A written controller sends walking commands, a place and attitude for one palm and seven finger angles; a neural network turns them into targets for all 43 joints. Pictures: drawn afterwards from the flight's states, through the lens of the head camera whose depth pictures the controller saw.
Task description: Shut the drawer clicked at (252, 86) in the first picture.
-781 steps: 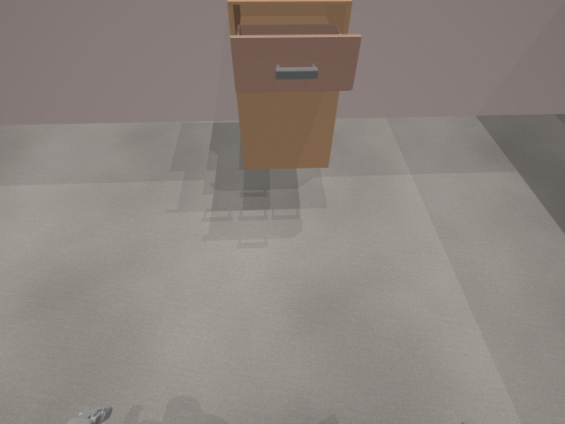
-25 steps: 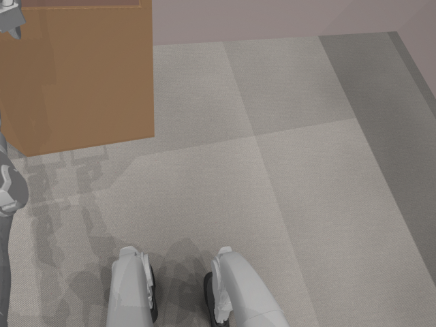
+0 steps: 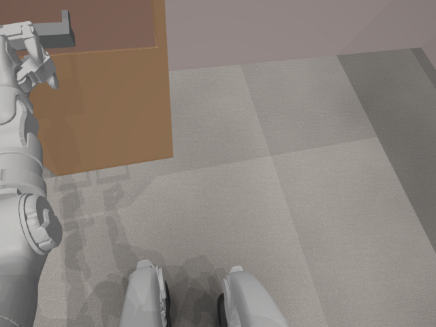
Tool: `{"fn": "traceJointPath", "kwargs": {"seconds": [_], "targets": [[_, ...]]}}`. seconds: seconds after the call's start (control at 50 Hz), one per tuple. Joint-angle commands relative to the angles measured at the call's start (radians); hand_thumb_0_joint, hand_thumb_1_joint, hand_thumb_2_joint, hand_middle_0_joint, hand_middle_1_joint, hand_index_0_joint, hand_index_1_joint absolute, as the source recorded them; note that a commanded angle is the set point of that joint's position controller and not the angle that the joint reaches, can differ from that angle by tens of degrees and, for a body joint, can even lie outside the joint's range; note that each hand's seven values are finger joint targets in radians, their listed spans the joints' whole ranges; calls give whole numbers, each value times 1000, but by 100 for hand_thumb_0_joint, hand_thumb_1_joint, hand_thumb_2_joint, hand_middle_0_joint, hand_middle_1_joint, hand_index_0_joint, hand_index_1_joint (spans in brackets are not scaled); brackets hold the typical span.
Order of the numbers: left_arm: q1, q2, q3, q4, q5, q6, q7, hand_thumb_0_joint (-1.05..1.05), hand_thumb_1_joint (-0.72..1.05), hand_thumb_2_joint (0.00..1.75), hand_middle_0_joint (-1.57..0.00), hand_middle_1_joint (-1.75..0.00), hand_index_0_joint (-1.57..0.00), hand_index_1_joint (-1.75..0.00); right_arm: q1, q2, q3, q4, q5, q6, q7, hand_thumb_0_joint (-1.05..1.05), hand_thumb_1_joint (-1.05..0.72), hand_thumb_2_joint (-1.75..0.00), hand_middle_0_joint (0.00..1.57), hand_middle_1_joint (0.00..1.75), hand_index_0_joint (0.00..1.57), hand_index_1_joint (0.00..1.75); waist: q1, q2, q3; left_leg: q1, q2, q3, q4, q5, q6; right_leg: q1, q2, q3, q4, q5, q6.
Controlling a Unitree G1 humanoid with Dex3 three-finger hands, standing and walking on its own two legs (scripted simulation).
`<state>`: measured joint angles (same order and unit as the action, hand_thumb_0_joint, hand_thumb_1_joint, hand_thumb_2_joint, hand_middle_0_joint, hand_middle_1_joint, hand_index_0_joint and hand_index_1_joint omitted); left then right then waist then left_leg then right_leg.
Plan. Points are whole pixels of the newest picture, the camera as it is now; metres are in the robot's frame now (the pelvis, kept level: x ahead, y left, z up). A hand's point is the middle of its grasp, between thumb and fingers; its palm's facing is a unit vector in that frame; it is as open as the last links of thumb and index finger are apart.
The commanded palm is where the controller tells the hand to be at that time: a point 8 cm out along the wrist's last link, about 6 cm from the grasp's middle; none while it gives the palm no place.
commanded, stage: draw the hand back to the body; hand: left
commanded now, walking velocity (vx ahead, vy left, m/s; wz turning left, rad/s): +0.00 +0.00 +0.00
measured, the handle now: (28, 27) +0.62 +0.28 +0.06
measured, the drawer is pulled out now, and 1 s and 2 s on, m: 0.00 0.00 0.00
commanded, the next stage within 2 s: step back with the hand held close in 1.34 s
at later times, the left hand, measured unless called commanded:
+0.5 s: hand out of the picture +0.39 +0.23 +0.16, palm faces +0.16 -0.99 -0.06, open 3.2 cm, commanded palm +0.34 +0.27 +0.17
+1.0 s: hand out of the picture +0.25 +0.23 +0.25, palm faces +0.40 -0.86 -0.33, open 3.2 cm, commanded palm +0.19 +0.27 +0.27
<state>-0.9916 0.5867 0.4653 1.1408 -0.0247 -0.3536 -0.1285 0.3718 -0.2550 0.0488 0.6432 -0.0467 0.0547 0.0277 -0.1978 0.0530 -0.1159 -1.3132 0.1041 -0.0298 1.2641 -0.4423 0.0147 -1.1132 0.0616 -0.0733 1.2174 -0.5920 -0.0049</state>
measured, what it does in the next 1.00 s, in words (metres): rises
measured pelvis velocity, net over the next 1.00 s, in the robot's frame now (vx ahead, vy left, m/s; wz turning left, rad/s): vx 0.04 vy -0.02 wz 0.07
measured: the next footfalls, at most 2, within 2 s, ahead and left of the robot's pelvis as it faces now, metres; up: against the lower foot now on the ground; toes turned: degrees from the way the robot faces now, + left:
none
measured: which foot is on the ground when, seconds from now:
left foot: down 0.00-1.00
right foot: down 0.00-1.00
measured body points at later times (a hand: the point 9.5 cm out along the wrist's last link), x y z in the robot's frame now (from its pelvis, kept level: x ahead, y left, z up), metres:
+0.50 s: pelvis +0.04 -0.01 +0.07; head +0.09 +0.00 +0.52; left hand +0.37 +0.28 +0.16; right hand +0.19 -0.26 -0.02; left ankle +0.06 +0.11 -0.62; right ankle -0.01 -0.13 -0.62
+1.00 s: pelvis +0.04 -0.02 +0.12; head +0.04 -0.04 +0.57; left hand +0.22 +0.28 +0.27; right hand +0.26 -0.22 +0.04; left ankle +0.06 +0.11 -0.62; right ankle -0.01 -0.13 -0.62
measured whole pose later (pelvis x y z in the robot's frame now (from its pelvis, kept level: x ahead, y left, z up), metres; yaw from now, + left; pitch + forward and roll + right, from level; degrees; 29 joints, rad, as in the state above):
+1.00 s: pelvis +0.04 -0.02 +0.12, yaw +4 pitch -2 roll +0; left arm 0.35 0.32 0.21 -0.25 -0.09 -0.06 0.09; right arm 0.17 -0.23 0.05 0.57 0.01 -0.01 -0.07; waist 0.05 0.06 0.00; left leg -0.21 0.03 0.04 0.44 -0.19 -0.01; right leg -0.04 0.01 -0.03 0.40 -0.32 -0.02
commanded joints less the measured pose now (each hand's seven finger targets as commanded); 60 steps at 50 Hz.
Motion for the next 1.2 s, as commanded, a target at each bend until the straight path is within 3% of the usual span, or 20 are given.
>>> {"fn": "traceJointPath", "kwargs": {"seconds": [0.0, 0.08, 0.14, 0.24, 0.28, 0.34, 0.44, 0.46, 0.48, 0.5, 0.56, 0.62, 0.74, 0.84, 0.86, 0.9, 0.98, 1.06, 1.14, 1.18], "targets": [[-219, 211, 19, -394, -55, -86, -31, 0, 90, 90, -140, -160, -140, -160, 185, -183, -92, -69, 21, 17, -6, 0, -90, -90, 20, 30, 20, 30, 74, 225, -698, 795, -43, -29, -129, 503, 15, 181, 23, 20, -185, 499, -22], [-4, 111, -28, -561, -122, -21, -45, 0, 90, 90, -140, -160, -140, -160, 149, -173, -102, -107, 57, 27, -7, 0, -90, -90, 20, 30, 20, 30, 89, 130, -644, 827, -57, -10, -199, 523, 21, 318, 28, 17, -259, 600, -10], [67, 101, -21, -655, -158, 7, -27, 0, 90, 90, -140, -160, -140, -160, 120, -170, -104, -117, 73, 20, -26, 0, -90, -90, 20, 30, 20, 30, 88, 40, -555, 803, -67, 9, -253, 463, 29, 413, 26, 26, -319, 619, 1], [163, -7, -117, -753, -169, -24, -19, 0, 90, 90, -140, -160, -140, -160, 66, -154, -99, -116, 79, -10, -40, 0, -90, -90, 20, 30, 20, 30, 86, 90, -435, 911, -71, 9, -323, 474, 22, 428, 20, 21, -375, 606, -4], [259, -37, -139, -779, -180, -23, -32, 0, 90, 90, -140, -160, -140, -160, 43, -152, -100, -126, 84, -19, -41, 0, -90, -90, 20, 30, 20, 30, 103, 127, -415, 968, -71, 8, -345, 503, 18, 433, 17, 17, -393, 608, -9], [357, -55, -149, -774, -210, 14, -54, 0, 90, 90, -140, -160, -140, -160, -8, -153, -93, -154, 92, -24, -45, 0, -90, -90, 20, 30, 20, 30, 117, 59, -318, 931, -79, 13, -395, 425, 22, 478, 12, 15, -436, 578, -6], [485, -50, -126, -938, -254, 50, -74, 0, 90, 90, -140, -160, -140, -160, -94, -141, -82, -218, 103, -46, -56, 0, -90, -90, 20, 30, 20, 30, 160, 18, -313, 948, -93, 29, -451, 408, 31, 602, 0, 25, -474, 621, -3], [529, 35, -149, -1023, -122, 87, 29, 0, 90, 90, -140, -160, -140, -160, -172, -121, -82, -246, 98, -26, -73, 0, -90, -90, 20, 30, 20, 30, 204, 54, -353, 1044, -103, 52, -499, 413, 22, 610, -24, 75, -540, 608, -20], [571, -36, -186, -1067, -110, 119, 86, 0, 90, 90, -140, -160, -140, -160, -190, -110, -77, -261, 98, -22, -86, 0, -90, -90, 20, 30, 20, 30, 180, 37, -279, 1055, -98, 51, -536, 397, 21, 613, -21, 64, -574, 585, -17], [614, -65, -217, -1104, -97, 147, 124, 0, 90, 90, -140, -160, -140, -160, -203, -110, -75, -261, 97, -22, -92, 0, -90, -90, 20, 30, 20, 30, 182, 45, -250, 1063, -95, 54, -560, 366, 21, 637, -25, 63, -597, 556, -15], [695, -34, -188, -1141, -76, 203, 195, 0, 90, 90, -140, -160, -140, -160, -237, -117, -68, -252, 92, -21, -117, 0, -90, -90, 20, 30, 20, 30, 181, -53, -172, 1073, -93, 58, -623, 340, 29, 707, -27, 60, -666, 549, -7], [707, -56, -203, -1217, -63, 223, 225, 0, 90, 90, -140, -160, -140, -160, -270, -108, -56, -249, 91, -33, -131, 0, -90, -90, 20, 30, 20, 30, 186, -16, -137, 1149, -94, 56, -690, 325, 27, 746, -34, 59, -728, 514, -8], [909, -99, -215, -1378, -59, 243, 243, 0, 90, 90, -140, -160, -140, -160, -309, -93, -41, -238, 79, -71, -130, 0, -90, -90, 20, 30, 20, 30, 213, 11, -80, 1253, -91, 55, -786, 382, 24, 853, -42, 48, -810, 542, -12], [1082, -101, -181, -1509, -62, 239, 238, 0, 90, 90, -140, -160, -140, -160, -327, -86, -41, -233, 67, -95, -120, 0, -90, -90, 20, 30, 20, 30, 230, 0, -21, 1294, -91, 62, -838, 417, 20, 903, -41, 45, -869, 568, -10], [1120, -83, -161, -1526, -63, 236, 236, 0, 90, 90, -140, -160, -140, -160, -330, -89, -45, -229, 63, -103, -118, 0, -90, -90, 20, 30, 20, 30, 234, -33, -5, 1295, -92, 63, -845, 413, 20, 900, -35, 46, -892, 563, -8], [1179, -87, -145, -1593, -65, 229, 235, 0, 90, 90, -140, -160, -140, -160, -329, -81, -43, -231, 60, -109, -115, 0, -90, -90, 20, 30, 20, 30, 240, 1, -18, 1311, -93, 66, -853, 432, 20, 936, -44, 46, -891, 583, -9], [1287, -87, -122, -1705, -64, 215, 235, 0, 90, 90, -140, -160, -140, -160, -333, -75, -47, -229, 54, -132, -109, 0, -90, -90, 20, 30, 20, 30, 244, 21, 20, 1320, -95, 70, -861, 436, 17, 945, -46, 46, -917, 580, -7], [1405, -67, -74, -1770, -68, 202, 234, 0, 90, 90, -140, -160, -140, -160, -337, -74, -57, -228, 49, -152, -109, 0, -90, -90, 20, 30, 20, 30, 255, -29, 49, 1328, -97, 80, -852, 433, 22, 930, -42, 50, -953, 586, 0], [1481, -69, -53, -1861, -65, 177, 234, 0, 90, 90, -140, -160, -140, -160, -331, -70, -61, -233, 51, -174, -109, 0, -90, -90, 20, 30, 20, 30, 261, 4, 46, 1330, -92, 77, -846, 440, 19, 939, -46, 46, -934, 589, -2], [1480, -108, -84, -1793, -64, 184, 231, 0, 90, 90, -140, -160, -140, -160, -320, -71, -61, -218, 50, -179, -111, 0, -90, -90, 20, 30, 20, 30, 247, -26, 102, 1315, -91, 75, -857, 402, 18, 914, -43, 44, -948, 543, 1]]}}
